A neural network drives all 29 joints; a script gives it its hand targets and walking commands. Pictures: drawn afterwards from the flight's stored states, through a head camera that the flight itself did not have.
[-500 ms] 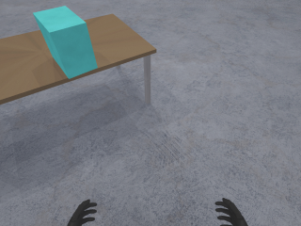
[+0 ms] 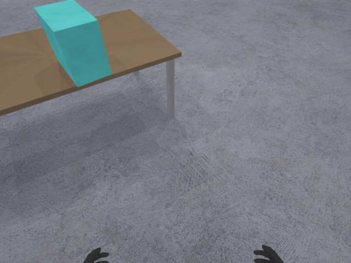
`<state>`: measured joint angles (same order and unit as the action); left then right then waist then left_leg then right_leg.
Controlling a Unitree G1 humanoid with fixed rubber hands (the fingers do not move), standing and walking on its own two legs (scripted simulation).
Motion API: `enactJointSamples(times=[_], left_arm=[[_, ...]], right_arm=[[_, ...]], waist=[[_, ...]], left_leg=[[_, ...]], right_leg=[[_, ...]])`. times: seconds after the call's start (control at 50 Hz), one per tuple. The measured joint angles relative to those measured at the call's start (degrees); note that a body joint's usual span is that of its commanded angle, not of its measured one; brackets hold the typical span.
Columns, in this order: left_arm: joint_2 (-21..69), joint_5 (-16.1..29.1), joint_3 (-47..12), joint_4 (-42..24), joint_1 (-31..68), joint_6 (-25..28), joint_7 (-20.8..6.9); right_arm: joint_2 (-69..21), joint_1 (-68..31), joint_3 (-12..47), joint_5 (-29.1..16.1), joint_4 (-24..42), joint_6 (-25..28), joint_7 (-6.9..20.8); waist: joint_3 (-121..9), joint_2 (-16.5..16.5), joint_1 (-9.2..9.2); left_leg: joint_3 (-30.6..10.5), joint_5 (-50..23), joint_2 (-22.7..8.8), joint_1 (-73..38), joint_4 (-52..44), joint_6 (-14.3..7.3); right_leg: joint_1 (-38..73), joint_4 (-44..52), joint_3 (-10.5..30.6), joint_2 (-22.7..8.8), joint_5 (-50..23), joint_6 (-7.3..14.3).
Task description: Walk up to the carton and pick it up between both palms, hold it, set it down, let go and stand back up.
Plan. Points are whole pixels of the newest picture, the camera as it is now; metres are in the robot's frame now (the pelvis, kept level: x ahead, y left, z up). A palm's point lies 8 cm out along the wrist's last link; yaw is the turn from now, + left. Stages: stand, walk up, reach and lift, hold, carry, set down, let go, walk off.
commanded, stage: stand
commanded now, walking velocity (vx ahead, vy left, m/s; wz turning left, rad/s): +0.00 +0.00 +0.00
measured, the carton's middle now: (75, 43) +1.10 +0.50 -0.07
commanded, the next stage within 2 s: walk up in 0.90 s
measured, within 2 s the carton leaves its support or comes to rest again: neither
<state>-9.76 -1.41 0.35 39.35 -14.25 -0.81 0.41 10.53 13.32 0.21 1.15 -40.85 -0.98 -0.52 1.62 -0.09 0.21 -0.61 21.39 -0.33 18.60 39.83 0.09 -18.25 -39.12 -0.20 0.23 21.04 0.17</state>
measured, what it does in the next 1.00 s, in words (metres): stands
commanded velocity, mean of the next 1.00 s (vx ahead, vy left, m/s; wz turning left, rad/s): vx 0.00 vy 0.00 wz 0.00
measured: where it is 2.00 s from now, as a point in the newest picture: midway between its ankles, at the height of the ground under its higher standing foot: (167, 243)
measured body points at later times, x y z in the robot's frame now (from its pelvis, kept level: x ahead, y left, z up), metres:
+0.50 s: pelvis +0.02 +0.00 +0.00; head +0.03 +0.00 +0.45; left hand +0.12 +0.23 -0.12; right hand +0.12 -0.23 -0.13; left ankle +0.00 +0.12 -0.72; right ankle +0.00 -0.12 -0.72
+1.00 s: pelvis +0.03 -0.01 +0.01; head +0.05 -0.01 +0.46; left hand +0.09 +0.23 -0.13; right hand +0.09 -0.24 -0.13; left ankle +0.00 +0.12 -0.72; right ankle +0.00 -0.12 -0.72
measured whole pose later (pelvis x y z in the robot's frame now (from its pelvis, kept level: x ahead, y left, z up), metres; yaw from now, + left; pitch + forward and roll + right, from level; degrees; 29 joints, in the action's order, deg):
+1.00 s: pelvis +0.03 -0.01 +0.01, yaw +0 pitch -2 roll +0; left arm -8.7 -1.1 2.6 51.7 -15.4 0.1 2.4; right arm 9.3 14.0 -2.5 0.8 -53.4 -0.6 -2.2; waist 3.3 0.0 0.0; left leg -0.6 19.5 -0.5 9.9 31.0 0.5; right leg -10.0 -31.1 -0.2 0.4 19.6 0.7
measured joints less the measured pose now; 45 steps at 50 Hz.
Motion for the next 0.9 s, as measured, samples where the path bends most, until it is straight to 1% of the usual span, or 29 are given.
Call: enactJointSamples(times=[0.34, 0.58, 0.9], left_arm=[[0.26, 0.17, 0.54, 1.78, -0.51, 0.11, 0.41], [0.69, 0.26, 1.06, 4.14, -0.22, 0.3, 1.07], [0.98, 0.39, 1.98, 9.93, -0.7, 0.68, 1.65]], right_arm=[[-0.78, 0.04, -0.86, 0.01, -2.21, 0.16, -0.11], [-0.88, 0.34, -1.54, -0.14, -4.93, 0.17, -0.84], [-1.17, 0.44, -2.35, -0.24, -10.25, 0.3, -1.37]], waist=[[0.06, 0.28, -0.18], [0.48, 0.08, -0.01], [1.03, -0.09, -0.1]], left_leg=[[0.0, -0.03, 0.02, -1.44, -1.61, 0.01], [0.07, -0.25, 0.11, -3.46, -3.65, 0.07], [-0.02, -1.18, -0.07, -7.15, -7.24, 0.37]], right_leg=[[1.37, 1.45, 0.0, -0.02, 0.05, 0.07], [3.18, 3.05, 0.07, -0.11, 0.07, 0.14], [6.76, 6.36, -0.03, 0.05, -0.69, 0.46]])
